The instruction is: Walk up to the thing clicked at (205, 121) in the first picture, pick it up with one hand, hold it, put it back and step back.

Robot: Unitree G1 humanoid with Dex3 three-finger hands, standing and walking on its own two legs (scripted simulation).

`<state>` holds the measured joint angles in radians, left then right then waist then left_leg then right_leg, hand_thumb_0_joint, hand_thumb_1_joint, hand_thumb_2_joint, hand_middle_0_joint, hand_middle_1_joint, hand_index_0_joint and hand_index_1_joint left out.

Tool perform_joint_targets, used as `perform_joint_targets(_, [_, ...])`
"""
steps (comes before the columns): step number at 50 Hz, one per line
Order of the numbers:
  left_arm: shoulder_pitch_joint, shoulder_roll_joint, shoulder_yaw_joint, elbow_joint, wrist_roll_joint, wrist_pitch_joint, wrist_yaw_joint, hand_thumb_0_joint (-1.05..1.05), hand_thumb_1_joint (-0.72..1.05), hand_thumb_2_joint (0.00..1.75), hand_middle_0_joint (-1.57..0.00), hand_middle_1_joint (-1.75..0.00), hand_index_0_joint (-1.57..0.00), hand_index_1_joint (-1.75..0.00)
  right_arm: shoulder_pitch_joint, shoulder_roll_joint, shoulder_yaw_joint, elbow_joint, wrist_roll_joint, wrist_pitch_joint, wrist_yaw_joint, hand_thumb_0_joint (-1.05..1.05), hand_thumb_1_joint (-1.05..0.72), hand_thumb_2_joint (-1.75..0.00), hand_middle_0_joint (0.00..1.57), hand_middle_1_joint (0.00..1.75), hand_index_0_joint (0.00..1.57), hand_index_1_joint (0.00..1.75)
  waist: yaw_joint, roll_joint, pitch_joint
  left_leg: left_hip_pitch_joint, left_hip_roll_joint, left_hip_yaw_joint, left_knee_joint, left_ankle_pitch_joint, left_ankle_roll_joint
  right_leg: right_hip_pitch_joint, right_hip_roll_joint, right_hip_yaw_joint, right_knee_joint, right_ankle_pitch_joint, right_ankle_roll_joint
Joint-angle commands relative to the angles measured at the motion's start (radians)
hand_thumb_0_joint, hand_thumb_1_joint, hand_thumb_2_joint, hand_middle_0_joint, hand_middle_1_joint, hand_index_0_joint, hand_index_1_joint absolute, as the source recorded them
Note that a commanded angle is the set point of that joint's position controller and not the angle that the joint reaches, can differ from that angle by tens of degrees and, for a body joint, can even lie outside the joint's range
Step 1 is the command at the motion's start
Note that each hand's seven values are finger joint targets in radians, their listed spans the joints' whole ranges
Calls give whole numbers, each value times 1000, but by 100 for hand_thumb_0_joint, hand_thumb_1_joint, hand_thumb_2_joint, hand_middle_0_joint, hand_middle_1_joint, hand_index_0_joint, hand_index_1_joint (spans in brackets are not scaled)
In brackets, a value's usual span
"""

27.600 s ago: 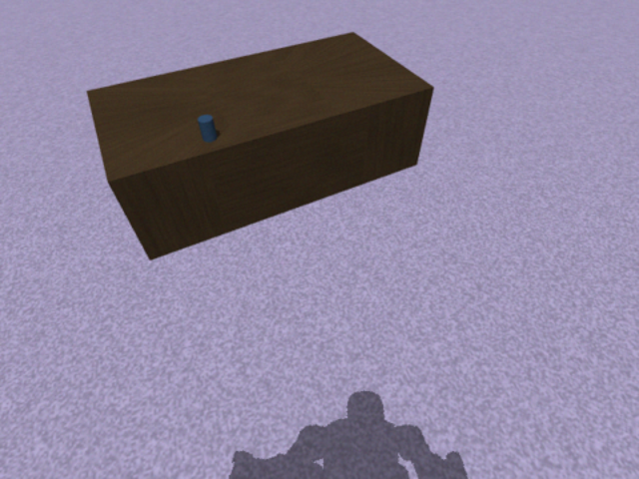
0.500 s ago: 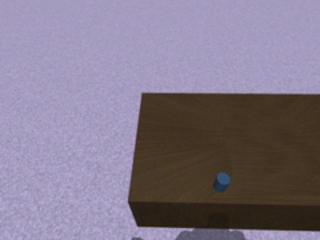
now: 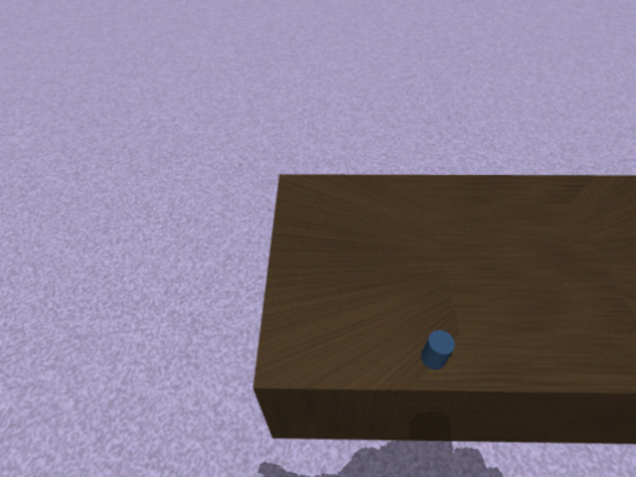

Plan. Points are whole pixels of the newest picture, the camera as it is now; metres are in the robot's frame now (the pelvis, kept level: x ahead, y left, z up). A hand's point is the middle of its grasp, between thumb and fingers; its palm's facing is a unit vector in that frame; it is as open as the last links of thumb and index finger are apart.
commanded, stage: step back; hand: right
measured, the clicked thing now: (437, 350) +0.42 -0.23 -0.32
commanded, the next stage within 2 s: none
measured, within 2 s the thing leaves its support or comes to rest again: neither
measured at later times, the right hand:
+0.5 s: hand out of the picture -0.05 -0.21 -0.15, palm faces +0.00 +0.90 -0.44, open 7.4 cm
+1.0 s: hand out of the picture -0.11 -0.22 -0.17, palm faces -0.01 +0.91 -0.42, open 7.4 cm
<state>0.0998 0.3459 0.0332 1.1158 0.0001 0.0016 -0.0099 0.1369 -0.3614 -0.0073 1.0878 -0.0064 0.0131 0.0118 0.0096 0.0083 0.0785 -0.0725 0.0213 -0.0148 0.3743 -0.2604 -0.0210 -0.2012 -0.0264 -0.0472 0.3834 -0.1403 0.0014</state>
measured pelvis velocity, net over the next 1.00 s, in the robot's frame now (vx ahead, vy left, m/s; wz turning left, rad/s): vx -0.20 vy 0.06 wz -0.04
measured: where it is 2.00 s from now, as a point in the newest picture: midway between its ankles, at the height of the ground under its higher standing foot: outside the picture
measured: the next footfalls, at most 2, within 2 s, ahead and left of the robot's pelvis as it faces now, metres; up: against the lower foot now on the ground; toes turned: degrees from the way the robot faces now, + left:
right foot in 0.68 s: -0.11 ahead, -0.05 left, +0.00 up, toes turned -2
left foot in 1.02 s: -0.18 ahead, +0.18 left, +0.00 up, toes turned -5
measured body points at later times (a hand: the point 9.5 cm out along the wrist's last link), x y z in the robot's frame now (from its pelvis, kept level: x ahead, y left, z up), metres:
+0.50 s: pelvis -0.09 +0.07 -0.01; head -0.01 +0.09 +0.43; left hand +0.03 +0.37 -0.15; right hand -0.04 -0.25 -0.12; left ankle -0.09 +0.15 -0.74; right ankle -0.12 -0.07 -0.67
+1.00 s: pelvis -0.20 +0.06 -0.02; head -0.13 +0.06 +0.42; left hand -0.05 +0.36 -0.13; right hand -0.11 -0.27 -0.14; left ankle -0.22 +0.19 -0.74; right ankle -0.15 -0.05 -0.74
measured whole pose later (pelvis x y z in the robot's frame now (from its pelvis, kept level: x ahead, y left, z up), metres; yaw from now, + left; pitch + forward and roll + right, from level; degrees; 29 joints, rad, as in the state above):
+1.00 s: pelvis -0.20 +0.06 -0.02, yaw -2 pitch -1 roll +1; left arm 0.11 0.37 0.06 0.74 0.03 0.05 0.01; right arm 0.15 -0.41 -0.05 0.86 -0.01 0.03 -0.02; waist 0.01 -0.01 0.18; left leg -0.25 -0.03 -0.04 0.66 -0.40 0.00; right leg -0.38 0.00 0.02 0.66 -0.26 -0.02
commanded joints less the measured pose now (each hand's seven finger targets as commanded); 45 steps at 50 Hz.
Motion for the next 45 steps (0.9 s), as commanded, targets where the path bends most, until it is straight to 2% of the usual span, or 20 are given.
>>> perform_joint_targets(1, [-17, 296, 81, -126, -4, -9, 26, 0, 90, 90, -20, -30, -20, -30, -1, -213, -66, -95, 11, 4, -17, 0, -90, -90, 20, 30, 20, 30, 4, -105, -129, -114, 7, 0, 225, 174, 63, 67, -205, 214, -30, 328, -138])
perform_joint_targets(3, [-55, 317, 86, -175, 15, -3, 30, 0, 90, 90, -20, -30, -20, -30, 21, -209, -77, -114, 7, 27, -12, 0, -90, -90, 20, 30, 20, 30, 6, -208, -155, -174, -72, 6, 512, -257, 60, 17, -343, 353, -85, 278, -252])
perform_joint_targets(4, [-76, 324, 89, -201, 27, -3, 32, 0, 90, 90, -20, -30, -20, -30, 53, -207, -81, -125, 5, 36, -8, 0, -90, -90, 20, 30, 20, 30, -9, -199, -153, -177, -45, -52, 595, -308, 70, -35, -363, 346, -68, 251, -273])
perform_joint_targets(8, [-138, 291, 73, -263, 40, 13, 41, 0, 90, 90, -20, -30, -20, -30, 117, -215, -96, -145, 6, 37, -4, 0, -90, -90, 20, 30, 20, 30, -35, -194, -167, -171, -24, -46, 477, -233, 66, -76, -273, 230, 73, 296, -210])
perform_joint_targets(11, [-120, 271, 64, -289, 20, 42, 32, 0, 90, 90, -20, -30, -20, -30, 158, -207, -107, -142, -26, 24, -6, 0, -90, -90, 20, 30, 20, 30, -51, -100, -123, -129, -18, -16, 66, 27, 51, -109, -173, 172, 224, 77, -124])
perform_joint_targets(12, [-73, 213, 53, -302, 7, 49, 32, 0, 90, 90, -20, -30, -20, -30, 117, -300, -129, -168, -53, 17, -8, 0, -90, -90, 20, 30, 20, 30, -25, 134, -112, -99, 177, -310, -51, 196, 103, -243, -12, 115, 395, -151, -59])
perform_joint_targets(13, [-76, 207, 53, -301, 9, 56, 41, 0, 90, 90, -20, -30, -20, -30, 36, -378, -140, -203, -52, 12, -9, 0, -90, -90, 20, 30, 20, 30, -9, 197, -76, -162, 280, -397, -52, 432, 163, -300, 132, 145, 578, -462, -19])
perform_joint_targets(14, [-103, 229, 65, -294, 21, 59, 55, 0, 90, 90, -20, -30, -20, -30, 31, -413, -146, -224, -43, 8, -11, 0, -90, -90, 20, 30, 20, 30, -58, 249, -97, -228, 359, -498, -78, 456, 229, -275, 158, 249, 717, -537, -15])
perform_joint_targets(15, [-120, 246, 72, -289, 22, 60, 60, 0, 90, 90, -20, -30, -20, -30, 7, -366, -136, -230, -39, 3, -20, 0, -90, -90, 20, 30, 20, 30, -52, 160, -75, -221, 321, -428, -49, 487, 212, -290, 153, 298, 796, -486, -16])
perform_joint_targets(17, [-11, 229, 66, -266, 2, 60, 55, 0, 90, 90, -20, -30, -20, -30, -67, -292, -115, -238, -43, -2, -39, 0, -90, -90, 20, 30, 20, 30, 34, 114, -68, -59, 184, -215, 60, 611, 121, -407, 159, 304, 830, -325, -22])
perform_joint_targets(20, [16, 230, 74, -286, 17, 46, 47, 0, 90, 90, -20, -30, -20, -30, -8, -249, -115, -256, -25, -6, -51, 0, -90, -90, 20, 30, 20, 30, 11, 116, -125, 101, 213, -212, 118, 677, 197, -385, 134, 239, 796, -326, 11])
perform_joint_targets(26, [-27, 208, 79, -355, 21, 36, 36, 0, 90, 90, -20, -30, -20, -30, 93, -260, -122, -270, -16, -5, -58, 0, -90, -90, 20, 30, 20, 30, -59, 115, -120, 171, 241, -227, 141, 689, 220, -319, 99, 182, 525, -356, 17])
perform_joint_targets(30, [40, 199, 84, -342, 29, 29, 26, 0, 90, 90, -20, -30, -20, -30, 49, -279, -124, -300, -10, 0, -50, 0, -90, -90, 20, 30, 20, 30, -33, 133, -159, 64, 233, -207, 166, 546, 219, -156, 67, 101, 312, -307, -16])
perform_joint_targets(32, [112, 187, 87, -311, 34, 22, 26, 0, 90, 90, -20, -30, -20, -30, -12, -277, -119, -315, -5, 6, -45, 0, -90, -90, 20, 30, 20, 30, 14, 92, -154, -71, 227, -185, 202, 421, 193, -9, 58, 72, 119, -121, -34])
perform_joint_targets(33, [119, 211, 94, -313, 41, 15, 27, 0, 90, 90, -20, -30, -20, -30, -11, -261, -110, -316, 0, 8, -42, 0, -90, -90, 20, 30, 20, 30, 18, 33, -153, -150, 191, -160, 233, 310, 153, 56, 21, 137, 68, 10, -48])
perform_joint_targets(34, [113, 276, 111, -327, 49, 8, 28, 0, 90, 90, -20, -30, -20, -30, -13, -232, -100, -328, 9, 6, -40, 0, -90, -90, 20, 30, 20, 30, 11, -108, -154, -291, 95, -105, 339, 150, 95, 113, -108, 336, 66, 155, -112])
perform_joint_targets(35, [69, 347, 121, -340, 28, 12, 23, 0, 90, 90, -20, -30, -20, -30, -54, -201, -95, -330, 14, 12, -45, 0, -90, -90, 20, 30, 20, 30, 32, -289, -90, -323, -92, 1, 536, -188, 37, -24, -289, 536, -16, 260, -281])
perform_joint_targets(36, [52, 348, 122, -374, 39, 3, 23, 0, 90, 90, -20, -30, -20, -30, -49, -219, -102, -318, 6, 21, -51, 0, -90, -90, 20, 30, 20, 30, 44, -267, -54, -329, -103, -90, 752, -402, 26, -90, -365, 627, -39, 307, -346])
perform_joint_targets(39, [-17, 262, 101, -405, 26, 9, 37, 0, 90, 90, -20, -30, -20, -30, 32, -224, -92, -282, 17, 14, -49, 0, -90, -90, 20, 30, 20, 30, -6, -123, -65, -371, -132, -146, 842, -302, 19, -36, -212, 353, 68, 462, -257])
perform_joint_targets(45, [60, 245, 99, -430, 41, 27, 40, 0, 90, 90, -20, -30, -20, -30, 38, -206, -82, -304, -3, -2, -52, 0, -90, -90, 20, 30, 20, 30, 38, -194, -127, -359, -61, -41, 435, -274, 6, 162, -188, 301, 140, 473, -222])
